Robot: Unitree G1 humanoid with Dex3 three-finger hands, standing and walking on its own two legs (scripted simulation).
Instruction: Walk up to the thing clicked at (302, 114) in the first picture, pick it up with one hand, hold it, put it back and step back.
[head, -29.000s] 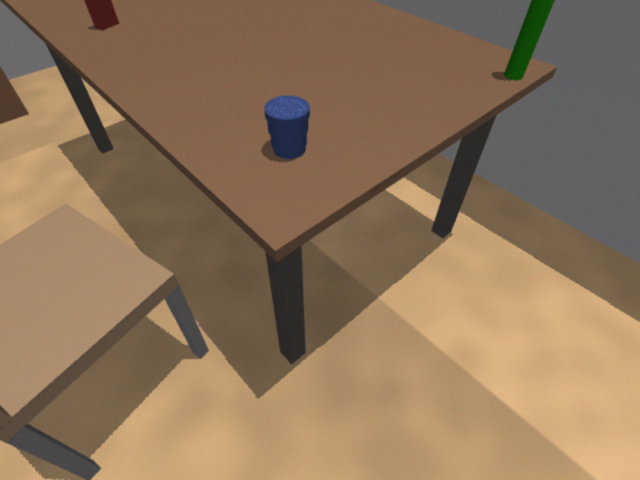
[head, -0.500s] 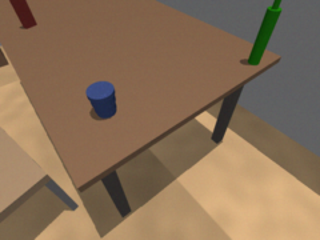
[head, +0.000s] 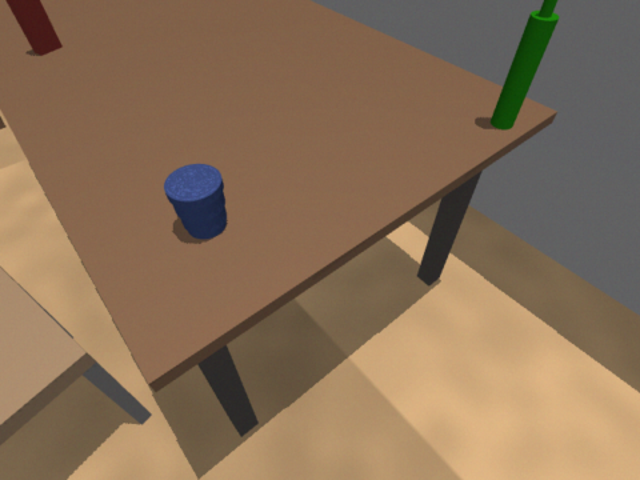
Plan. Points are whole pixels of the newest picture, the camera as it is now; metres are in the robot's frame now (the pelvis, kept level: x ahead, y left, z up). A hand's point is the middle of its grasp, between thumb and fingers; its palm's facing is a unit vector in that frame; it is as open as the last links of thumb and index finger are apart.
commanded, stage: stand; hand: left
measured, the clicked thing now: (200, 204) +0.55 +0.22 +0.00
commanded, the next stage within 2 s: step back in 0.10 s
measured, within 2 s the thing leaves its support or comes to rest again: neither
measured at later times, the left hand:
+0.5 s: hand out of the picture +0.08 +0.33 -0.19, palm faces +0.01 -0.93 -0.36, open 7.4 cm
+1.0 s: hand out of the picture -0.09 +0.32 -0.15, palm faces -0.05 -0.91 -0.41, open 7.4 cm
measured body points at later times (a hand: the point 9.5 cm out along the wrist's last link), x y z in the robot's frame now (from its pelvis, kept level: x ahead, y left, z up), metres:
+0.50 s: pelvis -0.08 +0.06 -0.02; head +0.01 +0.10 +0.42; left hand +0.08 +0.38 -0.16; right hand -0.02 -0.26 -0.13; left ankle -0.07 +0.16 -0.75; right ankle -0.03 -0.10 -0.70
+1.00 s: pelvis -0.18 +0.05 -0.01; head -0.13 +0.03 +0.43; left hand -0.09 +0.36 -0.12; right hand -0.08 -0.26 -0.15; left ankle -0.15 +0.18 -0.68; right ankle -0.17 -0.05 -0.75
